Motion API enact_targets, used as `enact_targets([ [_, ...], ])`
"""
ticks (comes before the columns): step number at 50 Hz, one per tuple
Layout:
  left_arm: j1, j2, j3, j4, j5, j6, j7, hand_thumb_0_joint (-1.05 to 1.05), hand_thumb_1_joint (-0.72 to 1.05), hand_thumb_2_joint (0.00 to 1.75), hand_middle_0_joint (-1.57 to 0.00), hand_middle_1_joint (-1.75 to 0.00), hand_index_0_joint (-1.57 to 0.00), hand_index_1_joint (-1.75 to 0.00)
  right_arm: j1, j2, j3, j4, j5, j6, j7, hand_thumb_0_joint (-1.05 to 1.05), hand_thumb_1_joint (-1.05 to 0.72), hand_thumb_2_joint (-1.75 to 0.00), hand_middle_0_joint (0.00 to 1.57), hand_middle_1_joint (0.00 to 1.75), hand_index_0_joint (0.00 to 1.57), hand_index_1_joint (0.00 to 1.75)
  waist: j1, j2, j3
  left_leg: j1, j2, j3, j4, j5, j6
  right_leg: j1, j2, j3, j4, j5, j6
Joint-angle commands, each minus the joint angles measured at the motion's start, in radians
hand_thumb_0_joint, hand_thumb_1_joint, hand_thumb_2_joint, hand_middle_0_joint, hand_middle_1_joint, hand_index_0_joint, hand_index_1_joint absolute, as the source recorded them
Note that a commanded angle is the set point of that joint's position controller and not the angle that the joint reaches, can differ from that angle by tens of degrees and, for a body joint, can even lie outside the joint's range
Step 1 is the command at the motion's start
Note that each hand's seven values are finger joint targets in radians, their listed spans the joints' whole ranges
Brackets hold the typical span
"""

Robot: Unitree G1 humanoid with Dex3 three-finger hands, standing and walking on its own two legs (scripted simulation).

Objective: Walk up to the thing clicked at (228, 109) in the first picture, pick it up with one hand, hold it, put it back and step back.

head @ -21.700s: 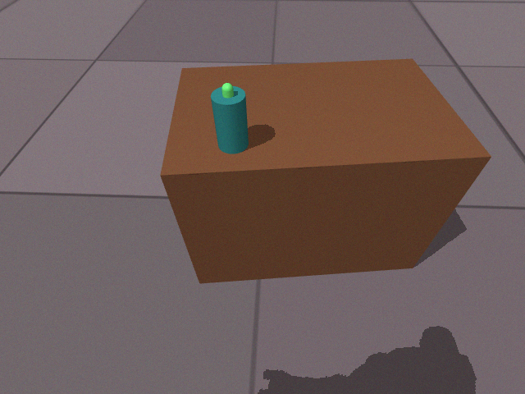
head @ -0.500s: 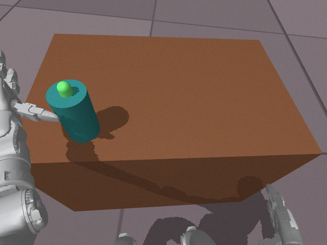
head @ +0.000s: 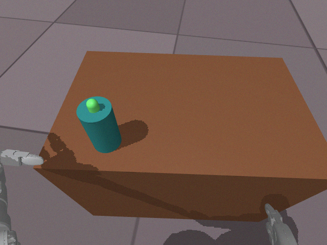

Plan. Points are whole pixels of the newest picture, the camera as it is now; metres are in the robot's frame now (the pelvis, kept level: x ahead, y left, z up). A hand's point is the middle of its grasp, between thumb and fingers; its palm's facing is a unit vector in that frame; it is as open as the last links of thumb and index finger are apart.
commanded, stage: sink last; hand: left
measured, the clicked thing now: (100, 123) +0.44 +0.21 +0.01
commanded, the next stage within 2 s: home in 0.86 s
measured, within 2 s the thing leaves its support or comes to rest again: neither
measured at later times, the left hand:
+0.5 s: hand (57, 223) +0.17 +0.21 +0.07, palm faces +0.26 -0.90 -0.34, open 17.4 cm
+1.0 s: hand out of the picture +0.13 +0.26 +0.05, palm faces +0.38 -0.83 -0.41, open 17.5 cm
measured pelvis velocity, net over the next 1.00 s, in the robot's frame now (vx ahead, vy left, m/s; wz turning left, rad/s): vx -0.03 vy -0.02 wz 0.03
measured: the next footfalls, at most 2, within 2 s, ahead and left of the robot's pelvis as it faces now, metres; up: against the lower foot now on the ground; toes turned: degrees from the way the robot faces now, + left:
none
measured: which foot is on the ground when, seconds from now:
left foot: down 0.00-1.00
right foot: down 0.00-1.00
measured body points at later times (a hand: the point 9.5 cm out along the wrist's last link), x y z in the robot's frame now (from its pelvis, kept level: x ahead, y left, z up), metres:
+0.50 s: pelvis +0.00 -0.01 +0.00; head +0.01 -0.03 +0.45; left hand +0.15 +0.26 +0.10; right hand +0.17 -0.27 -0.05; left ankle -0.02 +0.12 -0.70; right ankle +0.00 -0.15 -0.70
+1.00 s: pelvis -0.03 -0.02 -0.01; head -0.02 -0.03 +0.44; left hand +0.11 +0.30 +0.07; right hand +0.13 -0.29 -0.05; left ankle -0.02 +0.12 -0.70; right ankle +0.00 -0.15 -0.70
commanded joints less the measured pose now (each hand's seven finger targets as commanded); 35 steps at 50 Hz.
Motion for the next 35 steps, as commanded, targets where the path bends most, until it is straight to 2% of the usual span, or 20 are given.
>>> enact_targets([
  [1, -0.003, 0.179, -0.013, -0.486, -0.03, -0.033, 0.03, 0.0, -0.55, 0.0, -0.07, -0.02, -0.07, -0.02, 0.032, -0.159, -0.092, -0.161, 0.006, -0.055, -0.018, 0.0, 0.5, -0.06, 0.06, 0.05, 0.05, 0.05, 0.014, 0.141, -0.29, 0.294, -0.014, 0.015, -0.114, 0.555, -0.015, 0.156, 0.031, -0.059, -0.052, 0.354, -0.049],
  [2, 0.082, 0.159, -0.006, -0.57, -0.04, -0.025, 0.035, 0.0, -0.55, 0.0, -0.06, -0.02, -0.06, -0.02, 0.034, -0.139, -0.084, -0.145, 0.01, -0.053, -0.019, 0.0, 0.51, -0.06, 0.06, 0.05, 0.05, 0.05, 0.034, 0.132, -0.275, 0.275, -0.017, 0.015, -0.119, 0.556, -0.011, 0.174, 0.029, -0.061, -0.052, 0.364, -0.05],
  [4, 0.198, 0.131, 0.001, -0.741, -0.054, -0.01, 0.043, 0.0, -0.53, 0.0, -0.06, -0.02, -0.06, -0.02, 0.043, -0.148, -0.106, -0.146, 0.014, -0.049, -0.024, 0.0, 0.52, -0.06, 0.06, 0.05, 0.05, 0.05, 0.034, 0.141, -0.243, 0.283, -0.017, 0.016, -0.133, 0.562, -0.012, 0.181, 0.031, -0.066, -0.054, 0.361, -0.049],
  [6, 0.296, 0.091, 0.002, -0.918, -0.066, 0.0, 0.052, 0.0, -0.53, 0.0, -0.06, -0.03, -0.07, -0.03, 0.023, -0.124, -0.09, -0.168, 0.016, -0.046, -0.027, 0.0, 0.51, -0.06, 0.06, 0.05, 0.05, 0.05, 0.038, 0.135, -0.197, 0.258, -0.026, 0.024, -0.152, 0.474, -0.009, 0.201, 0.027, -0.062, -0.07, 0.328, -0.048],
  [8, 0.359, 0.078, 0.013, -1.063, -0.074, 0.001, 0.064, 0.0, -0.52, 0.0, -0.06, -0.03, -0.06, -0.03, 0.018, -0.143, -0.133, -0.188, 0.015, -0.046, -0.043, 0.0, 0.53, -0.05, 0.06, 0.05, 0.05, 0.05, 0.025, 0.115, -0.209, 0.268, -0.035, 0.033, -0.152, 0.419, 0.0, 0.226, 0.02, -0.049, -0.08, 0.327, -0.041],
  [9, 0.438, 0.059, 0.016, -1.073, -0.077, 0.005, 0.068, 0.0, -0.51, 0.0, -0.05, -0.03, -0.06, -0.03, 0.016, -0.154, -0.15, -0.179, 0.014, -0.044, -0.05, 0.0, 0.54, -0.05, 0.06, 0.05, 0.05, 0.05, 0.028, 0.095, -0.159, 0.244, -0.037, 0.033, -0.156, 0.394, 0.001, 0.215, 0.02, -0.051, -0.082, 0.311, -0.038],
  [10, 0.556, -0.019, -0.023, -1.043, -0.079, 0.016, 0.064, 0.0, -0.5, 0.0, -0.05, -0.03, -0.05, -0.02, 0.012, -0.137, -0.14, -0.208, 0.012, -0.047, -0.051, 0.0, 0.55, -0.05, 0.06, 0.05, 0.05, 0.05, 0.027, 0.061, -0.111, 0.23, -0.037, 0.036, -0.158, 0.388, 0.002, 0.213, 0.021, -0.056, -0.086, 0.302, -0.035],
  [14, 0.657, -0.052, -0.04, -1.331, -0.086, -0.002, 0.06, 0.0, -0.5, 0.0, -0.04, -0.03, -0.05, -0.02, 0.024, -0.095, -0.138, -0.195, 0.006, -0.046, -0.058, 0.0, 0.55, -0.04, 0.06, 0.05, 0.05, 0.05, 0.051, 0.115, -0.125, 0.234, -0.046, 0.045, -0.144, 0.368, 0.005, 0.209, 0.011, -0.054, -0.074, 0.293, -0.036],
  [15, 0.726, -0.102, -0.081, -1.314, -0.086, 0.002, 0.052, 0.0, -0.49, 0.0, -0.04, -0.03, -0.05, -0.02, 0.023, -0.081, -0.122, -0.22, 0.004, -0.054, -0.057, 0.0, 0.56, -0.04, 0.06, 0.05, 0.05, 0.05, 0.035, 0.069, -0.096, 0.229, -0.044, 0.042, -0.144, 0.359, 0.01, 0.204, 0.013, -0.059, -0.076, 0.29, -0.029],
  [16, 0.832, -0.172, -0.121, -1.249, -0.086, 0.008, 0.045, 0.0, -0.5, 0.0, -0.05, -0.04, -0.06, -0.03, 0.02, -0.078, -0.124, -0.233, 0.003, -0.06, -0.055, 0.0, 0.55, -0.04, 0.06, 0.05, 0.05, 0.05, 0.036, 0.019, -0.08, 0.213, -0.042, 0.039, -0.141, 0.361, 0.012, 0.208, 0.015, -0.063, -0.07, 0.295, -0.028],
  [17, 0.846, -0.158, -0.103, -1.313, -0.089, 0.004, 0.044, 0.0, -0.5, 0.0, -0.04, -0.03, -0.05, -0.03, 0.016, -0.096, -0.152, -0.246, 0.002, -0.06, -0.061, 0.0, 0.55, -0.04, 0.06, 0.05, 0.05, 0.05, 0.043, 0.026, -0.088, 0.207, -0.045, 0.042, -0.137, 0.354, 0.014, 0.203, 0.011, -0.061, -0.07, 0.293, -0.028],
  [18, 0.876, -0.17, -0.114, -1.33, -0.089, 0.001, 0.038, 0.0, -0.49, 0.0, -0.04, -0.04, -0.05, -0.03, 0.039, -0.099, -0.159, -0.234, -0.002, -0.059, -0.063, 0.0, 0.56, -0.04, 0.06, 0.05, 0.05, 0.05, 0.035, 0.016, -0.085, 0.207, -0.047, 0.045, -0.122, 0.354, 0.017, 0.198, 0.009, -0.059, -0.069, 0.304, -0.025],
  [20, 0.906, -0.185, -0.141, -1.408, -0.085, -0.004, 0.028, 0.0, -0.49, 0.0, -0.04, -0.04, -0.06, -0.03, 0.029, -0.07, -0.136, -0.25, -0.006, -0.064, -0.058, 0.0, 0.55, -0.04, 0.06, 0.05, 0.05, 0.05, 0.048, 0.017, -0.075, 0.189, -0.052, 0.045, -0.12, 0.323, 0.019, 0.186, 0.007, -0.063, -0.064, 0.273, -0.021],
  [21, 0.894, -0.162, -0.117, -1.469, -0.086, -0.011, 0.028, 0.0, -0.48, 0.0, -0.04, -0.04, -0.05, -0.02, 0.045, -0.065, -0.143, -0.262, -0.006, -0.067, -0.059, 0.0, 0.55, -0.04, 0.06, 0.05, 0.05, 0.05, 0.045, 0.024, -0.099, 0.195, -0.055, 0.051, -0.11, 0.316, 0.021, 0.179, 0.003, -0.058, -0.062, 0.275, -0.019],
  [23, 0.936, -0.19, -0.15, -1.441, -0.085, -0.006, 0.022, 0.0, -0.5, 0.0, -0.05, -0.04, -0.06, -0.03, 0.038, -0.091, -0.174, -0.266, -0.007, -0.074, -0.065, 0.0, 0.54, -0.04, 0.06, 0.05, 0.05, 0.05, 0.026, 0.004, -0.038, 0.174, -0.055, 0.052, -0.118, 0.254, 0.024, 0.139, 0.004, -0.059, -0.07, 0.218, -0.014],
  [25, 0.895, -0.187, -0.143, -1.486, -0.085, -0.011, 0.021, 0.0, -0.5, 0.0, -0.05, -0.05, -0.06, -0.04, 0.045, -0.082, -0.162, -0.313, -0.01, -0.084, -0.072, 0.0, 0.54, -0.05, 0.06, 0.05, 0.05, 0.05, 0.015, -0.027, -0.044, 0.169, -0.057, 0.05, -0.116, 0.201, 0.029, 0.124, 0.002, -0.055, -0.082, 0.172, -0.009],
  [29, 0.941, -0.175, -0.105, -1.445, -0.087, -0.016, 0.019, 0.0, -0.5, 0.0, -0.05, -0.05, -0.06, -0.04, 0.054, -0.078, -0.183, -0.27, -0.013, -0.095, -0.081, 0.0, 0.55, -0.04, 0.06, 0.05, 0.05, 0.05, 0.042, -0.016, 0.017, 0.118, -0.066, 0.055, -0.119, 0.108, 0.03, 0.098, -0.008, -0.046, -0.097, 0.06, -0.013],
  [32, 0.948, -0.17, -0.078, -1.396, -0.088, -0.03, 0.014, 0.0, -0.5, 0.01, -0.05, -0.05, -0.06, -0.04, 0.065, -0.071, -0.183, -0.287, -0.012, -0.106, -0.078, 0.0, 0.55, -0.04, 0.06, 0.05, 0.05, 0.05, 0.04, -0.049, 0.03, 0.105, -0.069, 0.058, -0.109, 0.079, 0.033, 0.1, -0.017, -0.028, -0.11, 0.024, -0.008],
  [34, 0.935, -0.15, -0.045, -1.39, -0.091, -0.046, 0.013, 0.0, -0.5, 0.01, -0.04, -0.05, -0.06, -0.04, 0.065, -0.052, -0.163, -0.288, -0.013, -0.111, -0.072, 0.0, 0.55, -0.04, 0.06, 0.05, 0.05, 0.05, 0.053, -0.039, 0.025, 0.093, -0.071, 0.06, -0.097, 0.074, 0.031, 0.097, -0.025, -0.007, -0.12, 0.003, -0.005],
  [35, 0.957, -0.166, -0.048, -1.317, -0.092, -0.045, 0.01, 0.0, -0.51, 0.01, -0.05, -0.05, -0.06, -0.04, 0.067, -0.055, -0.164, -0.293, -0.013, -0.114, -0.073, 0.0, 0.55, -0.04, 0.06, 0.05, 0.05, 0.05, 0.049, -0.076, 0.042, 0.085, -0.07, 0.057, -0.096, 0.069, 0.034, 0.093, -0.024, -0.01, -0.12, -0.001, -0.001],
])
